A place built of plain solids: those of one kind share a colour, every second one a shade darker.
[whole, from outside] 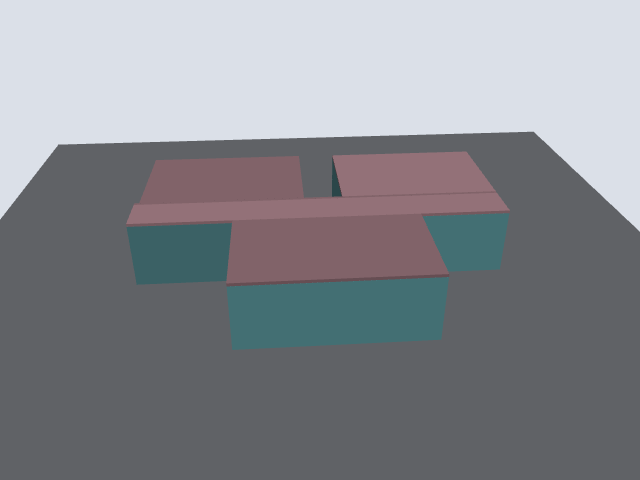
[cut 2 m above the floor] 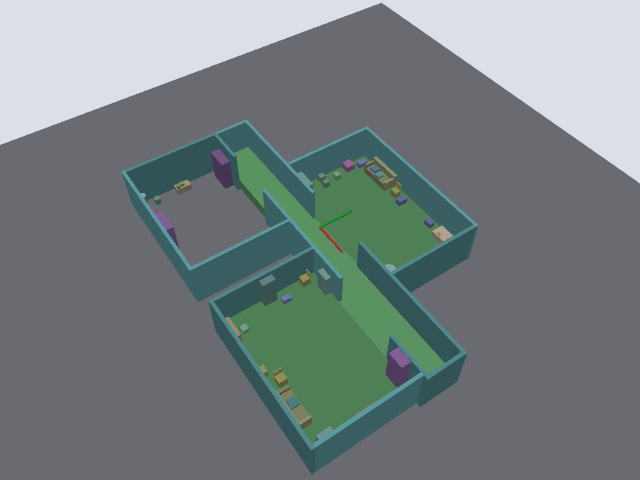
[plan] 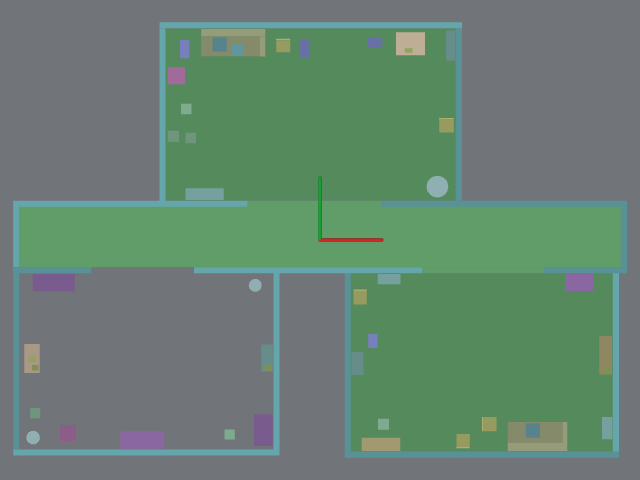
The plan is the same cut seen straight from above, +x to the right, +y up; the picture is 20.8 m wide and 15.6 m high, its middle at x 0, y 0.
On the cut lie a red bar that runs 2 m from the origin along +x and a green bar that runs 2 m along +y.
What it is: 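A storey of a split-level house; a hall and three lower rooms open beside it; the rooms' floors lie 0.76 m, 0.186 m and not at all below the hall's; a bare drop, one riser, a flush line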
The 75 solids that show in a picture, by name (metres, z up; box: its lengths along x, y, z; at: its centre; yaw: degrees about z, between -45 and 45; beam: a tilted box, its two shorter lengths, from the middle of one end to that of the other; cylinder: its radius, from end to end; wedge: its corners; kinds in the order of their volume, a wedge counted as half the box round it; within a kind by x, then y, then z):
{
 "floor_1": {"box": [9.43, 5.6, 0.63], "at": [-0.3, 4.08, 0.26]},
 "floor_2": {"box": [4.33, 0.2, 0.63], "at": [-0.19, 1.18, 0.26]},
 "floor_3": {"box": [19.55, 1.96, 0.81], "at": [0.0, 0.1, 0.36]},
 "floor_4": {"box": [8.52, 5.79, 0.81], "at": [5.26, -3.98, 0.36]},
 "floor_5": {"box": [3.96, 0.2, 0.81], "at": [5.31, -0.98, 0.36]},
 "wall_1": {"box": [0.2, 5.72, 3.59], "at": [-9.87, -3.94, 1.75]},
 "wall_2": {"box": [0.2, 1.96, 3.59], "at": [-9.87, 0.1, 1.75]},
 "wall_3": {"box": [2.54, 0.2, 3.59], "at": [-8.7, -0.98, 1.75]},
 "wall_4": {"box": [7.62, 0.2, 3.59], "at": [-6.16, 1.18, 1.75]},
 "wall_5": {"box": [8.66, 0.2, 3.59], "at": [-5.64, -6.91, 1.75]},
 "wall_6": {"box": [0.2, 5.6, 3.59], "at": [-5.12, 4.08, 1.75]},
 "wall_7": {"box": [0.2, 5.72, 3.59], "at": [-1.41, -3.94, 1.75]},
 "wall_8": {"box": [7.42, 0.2, 3.59], "at": [-0.38, -0.98, 1.75]},
 "wall_9": {"box": [9.83, 0.2, 3.59], "at": [-0.3, 6.98, 1.75]},
 "wall_10": {"box": [0.2, 5.79, 3.59], "at": [0.9, -3.98, 1.75]},
 "wall_11": {"box": [0.2, 5.6, 3.59], "at": [4.51, 4.08, 1.75]},
 "wall_12": {"box": [8.92, 0.2, 3.59], "at": [5.26, -6.98, 1.75]},
 "wall_13": {"box": [8.0, 0.2, 3.59], "at": [5.98, 1.18, 1.75]},
 "wall_14": {"box": [2.68, 0.2, 3.59], "at": [8.63, -0.98, 1.75]},
 "wall_15": {"box": [0.2, 5.79, 3.59], "at": [9.62, -3.98, 1.75]},
 "wall_16": {"box": [0.2, 1.96, 3.59], "at": [9.88, 0.1, 1.75]},
 "roof_1": {"box": [8.66, 5.92, 0.16], "at": [-5.64, -4.04, 3.62]},
 "roof_2": {"box": [9.83, 5.8, 0.16], "at": [-0.3, 4.18, 3.62]},
 "roof_3": {"box": [19.95, 0.2, 0.16], "at": [0.0, -0.98, 3.62]},
 "roof_4": {"box": [19.95, 2.16, 0.16], "at": [0.0, 0.2, 3.62]},
 "roof_5": {"box": [8.92, 5.99, 0.16], "at": [5.26, -4.08, 3.62]},
 "wardrobe_1": {"box": [1.37, 0.57, 2.06], "at": [-8.65, -1.39, 0.98]},
 "wardrobe_2": {"box": [1.44, 0.57, 2.12], "at": [-5.78, -6.5, 1.01]},
 "wardrobe_3": {"box": [0.61, 1.04, 2.02], "at": [-1.84, -6.18, 0.96]},
 "wardrobe_4": {"box": [0.93, 0.56, 2.13], "at": [8.43, -1.38, 1.83]},
 "case_1": {"box": [1.24, 0.38, 1.94], "at": [-3.75, 1.49, 1.55]},
 "case_2": {"box": [0.38, 0.88, 1.12], "at": [-1.72, -3.83, 0.51]},
 "case_3": {"box": [0.39, 0.75, 1.79], "at": [1.22, -4.01, 1.66]},
 "case_4": {"box": [0.74, 0.33, 1.36], "at": [2.25, -1.27, 1.44]},
 "case_5": {"box": [0.3, 0.98, 1.07], "at": [4.24, 6.32, 1.11]},
 "case_6": {"box": [0.33, 0.73, 1.64], "at": [9.33, -6.11, 1.58]},
 "sofa_1": {"box": [0.18, 0.65, 0.67], "at": [-3.77, 6.29, 0.91]},
 "sofa_2": {"box": [1.72, 0.65, 0.45], "at": [-2.82, 6.29, 0.8]},
 "sofa_3": {"box": [2.09, 0.24, 0.86], "at": [-2.82, 6.74, 1.01]},
 "sofa_4": {"box": [0.18, 0.65, 0.67], "at": [-1.87, 6.29, 0.91]},
 "sofa_5": {"box": [0.15, 0.69, 0.64], "at": [6.18, -6.25, 1.08]},
 "sofa_6": {"box": [1.93, 0.26, 0.9], "at": [7.07, -6.73, 1.21]},
 "sofa_7": {"box": [1.64, 0.69, 0.45], "at": [7.07, -6.25, 0.99]},
 "sofa_8": {"box": [0.15, 0.69, 0.64], "at": [7.96, -6.25, 1.08]},
 "sideboard_1": {"box": [1.26, 0.43, 0.76], "at": [1.98, -6.64, 1.14]},
 "sideboard_2": {"box": [0.42, 1.25, 0.83], "at": [9.29, -3.74, 1.18]},
 "bush_1": {"cylinder": 0.22, "from": [-9.32, -6.42, 0.38], "to": [-9.32, -6.42, 1.01]},
 "bush_2": {"cylinder": 0.21, "from": [-2.11, -1.47, 0.35], "to": [-2.11, -1.47, 1.53]},
 "bush_3": {"cylinder": 0.35, "from": [3.82, 1.73, 1.11], "to": [3.82, 1.73, 1.98]},
 "lowtable_1": {"box": [0.5, 0.94, 0.49], "at": [-9.36, -3.85, 0.19]},
 "lowtable_2": {"box": [0.94, 0.75, 0.38], "at": [2.94, 6.38, 0.77]},
 "chair_1": {"box": [0.47, 0.39, 0.42], "at": [-1.2, 6.3, 0.79]},
 "chair_2": {"box": [0.43, 0.44, 0.45], "at": [1.3, -1.87, 0.99]},
 "chair_3": {"box": [0.48, 0.43, 0.42], "at": [4.11, 3.7, 0.79]},
 "chair_4": {"box": [0.43, 0.43, 0.41], "at": [4.65, -6.51, 0.97]},
 "chair_5": {"box": [0.044, 0.47, 0.82], "at": [5.29, -5.98, 1.18]},
 "chair_6": {"box": [0.43, 0.47, 0.46], "at": [5.52, -5.98, 0.99]},
 "basket_1": {"box": [0.33, 0.33, 0.44], "at": [-9.26, -5.63, 0.17]},
 "basket_2": {"box": [0.36, 0.36, 0.38], "at": [-4.77, 3.37, 0.77]},
 "basket_3": {"box": [0.35, 0.35, 0.38], "at": [-4.34, 4.26, 0.77]},
 "basket_4": {"box": [0.34, 0.34, 0.39], "at": [-4.2, 3.32, 0.77]},
 "basket_5": {"box": [0.33, 0.33, 0.42], "at": [-2.94, -6.32, 0.16]},
 "basket_6": {"box": [0.36, 0.36, 0.27], "at": [2.06, -5.99, 0.9]},
 "pouf_1": {"box": [0.53, 0.53, 0.46], "at": [-8.19, -6.27, 0.18]},
 "pouf_2": {"box": [0.57, 0.57, 0.42], "at": [-4.67, 5.34, 0.79]},
 "toybox_1": {"box": [0.3, 0.6, 0.33], "at": [-4.4, 6.2, 0.74]},
 "toybox_2": {"box": [0.36, 0.59, 0.34], "at": [-0.5, 6.21, 0.75]},
 "toybox_3": {"box": [0.3, 0.46, 0.28], "at": [1.72, -3.28, 0.9]},
 "toybox_4": {"box": [0.48, 0.35, 0.31], "at": [1.78, 6.42, 0.73]},
 "cushion_1": {"box": [0.47, 0.47, 0.11], "at": [-3.26, 6.36, 1.08]},
 "cushion_2": {"box": [0.37, 0.37, 0.15], "at": [-2.67, 6.18, 1.1]},
 "cushion_3": {"box": [0.47, 0.47, 0.1], "at": [6.92, -6.19, 1.26]},
 "books_1": {"box": [0.23, 0.21, 0.18], "at": [-9.35, -3.86, 0.52]},
 "books_2": {"box": [0.22, 0.18, 0.19], "at": [-9.25, -4.15, 0.53]},
 "books_3": {"box": [0.25, 0.23, 0.13], "at": [9.33, -4.22, 1.66]}
}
